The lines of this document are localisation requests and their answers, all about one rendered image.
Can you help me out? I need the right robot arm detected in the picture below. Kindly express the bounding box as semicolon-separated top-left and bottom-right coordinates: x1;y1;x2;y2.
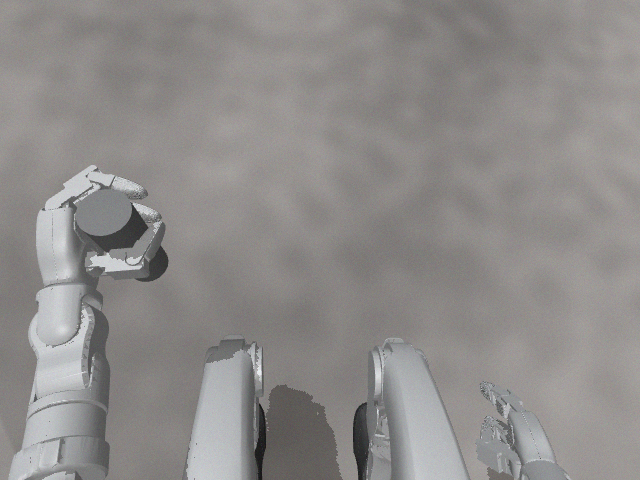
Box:
519;460;571;480

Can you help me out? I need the left robot hand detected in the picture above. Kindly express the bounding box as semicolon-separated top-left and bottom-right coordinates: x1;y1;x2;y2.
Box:
36;165;166;289

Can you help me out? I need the can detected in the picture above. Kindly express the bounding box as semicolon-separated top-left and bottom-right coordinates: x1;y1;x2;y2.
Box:
76;189;168;282

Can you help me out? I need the right robot foot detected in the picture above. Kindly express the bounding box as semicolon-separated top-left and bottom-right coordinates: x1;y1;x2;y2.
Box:
353;402;369;480

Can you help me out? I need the right robot hand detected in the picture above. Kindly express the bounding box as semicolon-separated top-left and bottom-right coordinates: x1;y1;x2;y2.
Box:
475;381;557;480

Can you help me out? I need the left robot arm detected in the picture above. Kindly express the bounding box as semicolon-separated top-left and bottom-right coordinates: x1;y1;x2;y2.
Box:
8;282;110;480

